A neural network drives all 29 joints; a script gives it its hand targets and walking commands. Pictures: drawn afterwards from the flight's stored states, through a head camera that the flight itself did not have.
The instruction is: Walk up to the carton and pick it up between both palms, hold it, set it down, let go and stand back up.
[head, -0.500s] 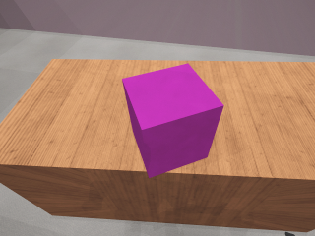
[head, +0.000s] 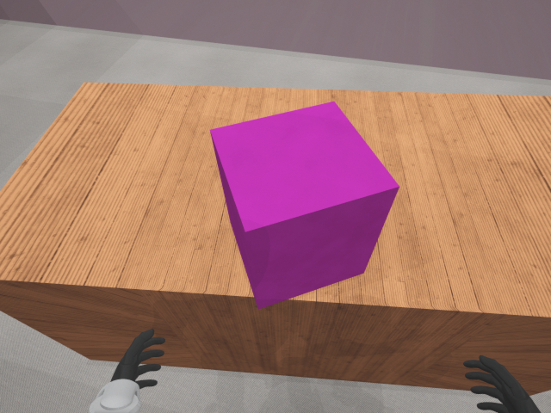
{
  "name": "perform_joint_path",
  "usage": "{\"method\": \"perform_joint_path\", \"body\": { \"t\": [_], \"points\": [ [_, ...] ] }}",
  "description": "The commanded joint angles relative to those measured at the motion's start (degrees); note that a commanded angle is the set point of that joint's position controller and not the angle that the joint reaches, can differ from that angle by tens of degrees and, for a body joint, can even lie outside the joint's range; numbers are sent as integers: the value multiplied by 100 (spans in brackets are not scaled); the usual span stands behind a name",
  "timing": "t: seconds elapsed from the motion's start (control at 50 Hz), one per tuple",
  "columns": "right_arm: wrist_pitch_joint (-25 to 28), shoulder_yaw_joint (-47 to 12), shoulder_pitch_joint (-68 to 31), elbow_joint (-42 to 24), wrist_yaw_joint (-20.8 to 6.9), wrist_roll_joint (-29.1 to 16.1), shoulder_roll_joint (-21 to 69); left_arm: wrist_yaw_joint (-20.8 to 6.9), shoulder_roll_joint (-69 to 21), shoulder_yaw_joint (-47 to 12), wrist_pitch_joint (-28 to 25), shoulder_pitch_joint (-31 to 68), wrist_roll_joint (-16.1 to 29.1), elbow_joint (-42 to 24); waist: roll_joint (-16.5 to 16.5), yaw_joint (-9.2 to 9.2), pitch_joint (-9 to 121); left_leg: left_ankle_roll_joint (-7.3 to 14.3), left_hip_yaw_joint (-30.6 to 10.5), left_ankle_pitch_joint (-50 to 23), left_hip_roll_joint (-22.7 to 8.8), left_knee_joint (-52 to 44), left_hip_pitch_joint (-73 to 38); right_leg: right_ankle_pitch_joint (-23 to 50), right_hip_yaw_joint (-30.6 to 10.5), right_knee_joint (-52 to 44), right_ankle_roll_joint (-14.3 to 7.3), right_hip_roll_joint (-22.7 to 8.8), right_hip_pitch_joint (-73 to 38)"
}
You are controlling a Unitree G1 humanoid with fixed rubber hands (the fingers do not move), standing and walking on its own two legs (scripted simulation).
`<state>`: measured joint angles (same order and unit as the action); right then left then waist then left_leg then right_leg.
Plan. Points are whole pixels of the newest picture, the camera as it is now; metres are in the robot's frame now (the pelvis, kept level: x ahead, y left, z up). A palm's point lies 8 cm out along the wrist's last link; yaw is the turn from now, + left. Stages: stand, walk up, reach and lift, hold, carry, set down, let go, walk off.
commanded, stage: reach and lift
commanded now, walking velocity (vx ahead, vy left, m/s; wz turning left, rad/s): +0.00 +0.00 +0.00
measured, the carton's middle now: (294, 209) +0.44 +0.00 +0.01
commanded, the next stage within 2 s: none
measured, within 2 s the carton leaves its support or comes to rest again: neither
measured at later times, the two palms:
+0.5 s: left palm out of the picture +0.12 +0.22 -0.04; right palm out of the picture +0.11 -0.30 -0.03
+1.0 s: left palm out of the picture +0.14 +0.15 +0.01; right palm out of the picture +0.12 -0.29 +0.02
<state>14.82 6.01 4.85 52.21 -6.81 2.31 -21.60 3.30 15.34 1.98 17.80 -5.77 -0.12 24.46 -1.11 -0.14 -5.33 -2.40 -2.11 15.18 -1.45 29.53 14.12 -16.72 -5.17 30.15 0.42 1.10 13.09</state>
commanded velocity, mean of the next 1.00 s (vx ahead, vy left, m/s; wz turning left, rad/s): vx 0.00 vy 0.00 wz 0.00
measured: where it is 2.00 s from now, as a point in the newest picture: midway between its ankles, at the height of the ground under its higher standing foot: outside the picture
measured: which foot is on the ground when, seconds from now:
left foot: down 0.00-1.00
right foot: down 0.00-1.00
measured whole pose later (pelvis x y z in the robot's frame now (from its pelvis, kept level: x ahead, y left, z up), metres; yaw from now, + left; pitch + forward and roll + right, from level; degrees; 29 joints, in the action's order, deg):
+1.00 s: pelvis -0.07 +0.00 +0.01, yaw -2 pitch -8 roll +1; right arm 8.1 6.0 5.5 34.5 -19.3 -11.3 -21.8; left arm 16.7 -0.3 -4.3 8.8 -11.8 -0.1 9.9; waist -2.3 -0.2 -0.4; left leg -1.4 -0.9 12.7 -1.6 24.2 8.7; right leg -12.1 -4.3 25.7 0.2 -0.1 9.3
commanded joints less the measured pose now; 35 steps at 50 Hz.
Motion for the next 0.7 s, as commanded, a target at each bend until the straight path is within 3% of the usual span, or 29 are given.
{"method": "perform_joint_path", "body": {
  "t": [0.0, 0.02, 0.06, 0.08, 0.1, 0.12, 0.14, 0.16, 0.18, 0.2, 0.22, 0.24, 0.26, 0.32, 0.34, 0.36, 0.38, 0.4, 0.42, 0.44, 0.46, 0.48, 0.5, 0.52, 0.56, 0.62, 0.64, 0.68],
  "points": [
    [440, 235, 197, -715, -130, -808, -1196, 198, 205, 396, -580, -610, -173, -678, -176, 105, 1687, -132, 339, -3142, 135, -560, -1991, 3372, 842, -947, -29, 246, -580],
    [406, 219, 359, -497, -151, -850, -1152, 219, 142, 325, -671, -690, -212, -801, -45, -40, 1673, -148, 299, -3244, 90, -572, -2046, 3321, 866, -974, -24, 253, -504],
    [385, 270, 466, -600, -164, -850, -1245, 196, 76, 327, -765, -870, -205, -664, -243, -171, 1575, -146, 359, -2673, 188, -707, -1958, 3106, 836, -1098, -55, 267, -700],
    [389, 211, 441, -727, -129, -831, -1199, 202, 111, 373, -832, -792, -152, -784, -345, -121, 1529, -120, 406, -2604, 208, -735, -1864, 2997, 772, -1145, 4, 245, -751],
    [377, 219, 409, -585, -152, -898, -1313, 248, 63, 253, -840, -916, -188, -692, -88, 29, 1503, -149, 350, -2590, 149, -759, -1928, 2878, 793, -1179, -72, 285, -721],
    [412, 184, 380, -779, -204, -788, -1214, 279, 90, 323, -852, -783, -241, -792, -102, -57, 1574, -121, 352, -2498, 164, -792, -1795, 2540, 754, -1144, -98, 255, -821],
    [335, 205, 418, -830, -273, -870, -1144, 324, -74, 308, -885, -754, -247, -968, -26, 13, 1262, -83, 360, -2188, 142, -942, -1814, 2092, 790, -1305, -126, 243, -598],
    [306, 181, 408, -881, -267, -905, -1187, 339, -125, 204, -927, -890, -182, -778, -161, 48, 1156, -52, 424, -1917, 110, -1036, -1823, 1868, 773, -1361, -114, 220, -543],
    [296, 185, 245, -1037, -327, -941, -1186, 404, -8, 215, -973, -760, -262, -944, -17, 139, 1017, -23, 442, -1664, 142, -1079, -1652, 1571, 722, -1321, -142, 218, -495],
    [265, 111, 348, -1194, -315, -933, -1034, 391, -285, 123, -994, -769, -139, -844, -295, 142, 996, 33, 473, -1655, 165, -1102, -1604, 1571, 712, -1394, -142, 209, -481],
    [246, 157, 370, -1427, -335, -958, -1065, 429, -168, 84, -1053, -704, -67, -1077, -135, 156, 1055, 11, 517, -1322, 221, -1139, -1630, 1248, 652, -1428, -147, 162, -504],
    [239, 228, 271, -1508, -392, -949, -1089, 491, -322, -30, -1085, -731, -35, -1146, -306, 218, 933, 48, 483, -1020, 130, -1256, -1538, 1028, 734, -1449, -173, 174, -321],
    [224, 265, 254, -1720, -408, -977, -1089, 526, -362, -62, -1161, -601, 21, -1425, -249, 163, 1071, 46, 476, -707, 141, -1276, -1542, 722, 678, -1442, -172, 143, -277],
    [33, 211, 102, -2082, -425, -918, -815, 588, -364, -177, -1218, -216, 52, -1267, -525, 130, 747, 265, 505, 391, 173, -1381, -943, -161, 572, -1417, -155, 65, -199],
    [-49, 263, 38, -2245, -463, -967, -921, 609, -516, -400, -1243, -281, 147, -1297, -440, 208, 535, 193, 510, 537, 168, -1382, -925, -442, 586, -1482, -248, -28, 90],
    [-59, 274, -74, -2435, -488, -1037, -944, 573, -453, -315, -1185, -170, 136, -1319, -707, 168, 689, 224, 530, 573, 234, -1163, -1222, -694, 541, -1524, -344, -91, 331],
    [-112, 178, -13, -2561, -493, -1133, -874, 603, -345, -346, -1240, 41, 107, -1554, -717, 141, 869, 245, 414, 448, 356, -847, -1923, -1153, 349, -1647, -507, -389, 1071],
    [-149, 142, -82, -2599, -515, -1123, -859, 633, -405, -286, -1195, 47, 213, -1641, -878, 178, 833, 110, 311, 294, 423, -537, -2784, -1524, 249, -1899, -682, -657, 1995],
    [-154, 74, -95, -3177, -492, -1315, -721, 691, -440, -481, -1275, 191, 355, -2141, -871, 220, 1046, 53, 271, 155, 446, -382, -3200, -1625, 317, -1934, -740, -753, 2509],
    [-275, 125, 129, -2866, -537, -1354, -797, 709, -578, -540, -1154, -90, 319, -1993, -738, 36, 873, -22, 156, 85, 402, -359, -3574, -1643, 293, -2109, -837, -782, 2725],
    [-312, 91, -121, -3130, -571, -1350, -903, 705, -665, -583, -1198, 377, 329, -2136, -787, 78, 1086, 62, 224, 189, 402, -379, -3555, -1748, 290, -2087, -873, -792, 2811],
    [-421, 14, -52, -2643, -635, -1370, -880, 727, -688, -501, -1101, 201, 171, -1722, -778, 91, 774, 65, 110, 81, 467, -263, -3726, -1977, 222, -2164, -921, -853, 2977],
    [-480, 127, -166, -2718, -646, -1391, -1042, 698, -809, -656, -1061, 250, 271, -2049, -986, 25, 855, 16, 77, 203, 432, -235, -4156, -1968, 368, -2194, -943, -833, 3223],
    [-578, 91, -145, -2867, -675, -1500, -918, 734, -724, -570, -1006, 342, 202, -1891, -713, 65, 664, 17, 92, 334, 439, -242, -3471, -2051, 244, -2149, -933, -810, 2934],
    [-602, 115, -345, -2941, -707, -1513, -956, 723, -840, -646, -988, 271, 90, -1788, -868, 37, 450, 97, 53, 432, 404, -486, -3081, -1705, 389, -1972, -819, -605, 2719],
    [-695, 329, -975, -2394, -954, -1501, -1394, 880, -1153, -889, -962, 671, -20, -1705, -107, 15, 331, 186, -157, 1705, -73, -1463, -1400, -969, 747, -1337, -497, -90, 1199],
    [-730, 274, -1042, -2481, -1008, -1526, -1328, 921, -1228, -817, -980, 711, -94, -1740, -37, 170, 252, 233, 24, 1928, -78, -1649, -943, -937, 724, -1223, -388, 27, 622],
    [-615, 379, -1123, -2577, -1116, -1610, -1441, 1028, -1282, -1077, -1080, 860, -17, -2055, 233, 160, 532, 246, -73, 2190, -150, -1731, -668, -811, 736, -1018, -336, 110, 337]
  ]
}}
